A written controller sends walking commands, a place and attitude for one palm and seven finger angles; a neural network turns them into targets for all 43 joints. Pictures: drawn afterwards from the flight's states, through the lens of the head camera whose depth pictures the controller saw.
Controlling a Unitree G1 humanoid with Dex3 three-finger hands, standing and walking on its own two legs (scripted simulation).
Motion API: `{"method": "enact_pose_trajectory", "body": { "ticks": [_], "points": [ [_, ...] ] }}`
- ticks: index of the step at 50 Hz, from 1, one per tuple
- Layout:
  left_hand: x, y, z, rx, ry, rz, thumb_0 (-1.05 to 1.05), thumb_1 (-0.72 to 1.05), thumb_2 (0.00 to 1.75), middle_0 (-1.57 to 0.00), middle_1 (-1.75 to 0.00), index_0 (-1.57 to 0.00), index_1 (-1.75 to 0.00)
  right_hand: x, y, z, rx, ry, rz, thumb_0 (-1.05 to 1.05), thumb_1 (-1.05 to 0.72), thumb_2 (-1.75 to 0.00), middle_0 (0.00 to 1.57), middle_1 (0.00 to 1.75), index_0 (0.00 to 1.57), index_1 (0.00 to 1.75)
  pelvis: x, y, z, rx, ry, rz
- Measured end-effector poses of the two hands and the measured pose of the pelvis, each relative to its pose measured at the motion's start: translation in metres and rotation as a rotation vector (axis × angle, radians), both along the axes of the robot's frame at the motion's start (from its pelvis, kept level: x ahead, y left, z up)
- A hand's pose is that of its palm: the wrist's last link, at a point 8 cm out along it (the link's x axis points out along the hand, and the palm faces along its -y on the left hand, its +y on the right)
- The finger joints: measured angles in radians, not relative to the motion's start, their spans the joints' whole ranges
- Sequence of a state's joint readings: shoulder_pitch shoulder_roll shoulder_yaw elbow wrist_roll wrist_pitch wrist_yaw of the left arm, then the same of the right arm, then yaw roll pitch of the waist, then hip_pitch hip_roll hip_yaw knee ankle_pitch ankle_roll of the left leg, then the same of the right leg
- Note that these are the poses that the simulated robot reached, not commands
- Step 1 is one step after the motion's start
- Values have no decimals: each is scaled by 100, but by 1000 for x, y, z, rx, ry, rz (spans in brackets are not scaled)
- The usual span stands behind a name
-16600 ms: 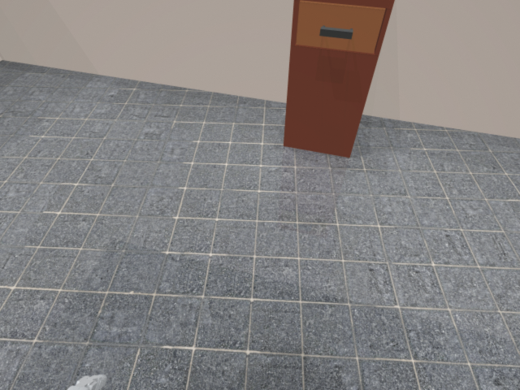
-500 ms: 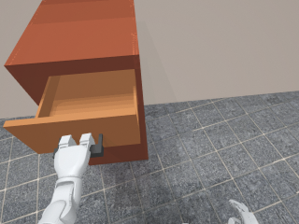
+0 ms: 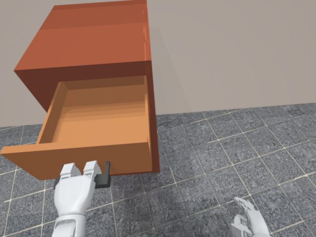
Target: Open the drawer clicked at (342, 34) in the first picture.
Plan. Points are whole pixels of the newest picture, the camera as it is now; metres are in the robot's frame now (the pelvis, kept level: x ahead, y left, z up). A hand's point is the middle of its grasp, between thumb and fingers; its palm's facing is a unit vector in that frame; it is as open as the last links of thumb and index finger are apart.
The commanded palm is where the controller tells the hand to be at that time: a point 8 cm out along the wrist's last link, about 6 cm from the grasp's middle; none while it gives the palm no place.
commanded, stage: pull the drawer open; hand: left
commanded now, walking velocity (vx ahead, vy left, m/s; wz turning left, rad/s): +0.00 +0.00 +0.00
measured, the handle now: (84, 174) +0.28 +0.22 -0.02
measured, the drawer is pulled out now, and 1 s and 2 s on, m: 0.24 0.30 0.30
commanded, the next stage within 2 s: open the thumb to release the handle in 0.90 s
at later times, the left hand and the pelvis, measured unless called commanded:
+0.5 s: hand (82, 217) +0.18 +0.21 -0.04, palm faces -0.03 -0.10 -0.99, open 6.1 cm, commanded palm +0.13 +0.20 +0.02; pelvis -0.01 -0.01 -0.01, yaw +0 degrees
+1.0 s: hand (81, 225) +0.16 +0.20 -0.04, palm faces -0.04 -0.12 -0.99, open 6.6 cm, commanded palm +0.14 +0.21 +0.02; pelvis +0.00 -0.01 -0.02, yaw -1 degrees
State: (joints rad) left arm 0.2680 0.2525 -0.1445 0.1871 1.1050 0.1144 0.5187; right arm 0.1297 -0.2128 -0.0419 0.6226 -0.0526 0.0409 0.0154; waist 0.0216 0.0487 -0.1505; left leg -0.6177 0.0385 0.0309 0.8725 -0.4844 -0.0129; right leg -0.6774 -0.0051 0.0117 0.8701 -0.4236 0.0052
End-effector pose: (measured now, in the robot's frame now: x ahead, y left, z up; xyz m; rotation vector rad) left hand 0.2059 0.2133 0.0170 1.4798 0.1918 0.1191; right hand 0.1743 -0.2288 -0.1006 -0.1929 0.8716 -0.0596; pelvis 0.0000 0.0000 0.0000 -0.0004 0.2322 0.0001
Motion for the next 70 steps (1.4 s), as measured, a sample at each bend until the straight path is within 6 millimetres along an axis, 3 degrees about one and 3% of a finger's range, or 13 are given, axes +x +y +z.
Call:
{"method": "enact_pose_trajectory", "body": {
  "ticks": [10,30,45,55,62,70],
  "points": [
    [-31,-4,-1,2,-19,0,4,64,74,-26,-135,-41,-135,12,5,-2,4,-32,50,1,-91,-90,20,30,20,30,-4,-2,-7,0,-3,5],
    [-58,-9,1,-12,-1,18,5,63,71,-27,-135,-41,-135,9,1,-2,14,-64,69,1,-91,-90,20,30,20,30,-9,-8,-11,9,-8,-4],
    [-65,-8,2,-34,0,-10,5,65,70,-21,-132,-34,-125,8,-2,-7,21,-82,73,1,-91,-90,20,30,20,30,-5,-7,-22,14,23,-27],
    [-65,-2,-2,25,-45,-32,2,64,74,-27,-132,-35,-127,9,1,-22,-3,-42,81,1,-91,-90,20,30,20,30,-8,-6,-27,13,36,-13],
    [-61,1,2,11,-54,67,-1,48,71,-33,-130,-37,-129,8,4,-20,-2,-22,61,1,-91,-90,20,30,20,30,-12,-8,-19,10,9,7],
    [-63,1,4,5,-27,58,0,6,53,-32,-124,-35,-126,12,3,-3,-14,-69,73,1,-91,-90,20,30,20,30,-17,-12,-10,13,-18,11]
  ]
}}
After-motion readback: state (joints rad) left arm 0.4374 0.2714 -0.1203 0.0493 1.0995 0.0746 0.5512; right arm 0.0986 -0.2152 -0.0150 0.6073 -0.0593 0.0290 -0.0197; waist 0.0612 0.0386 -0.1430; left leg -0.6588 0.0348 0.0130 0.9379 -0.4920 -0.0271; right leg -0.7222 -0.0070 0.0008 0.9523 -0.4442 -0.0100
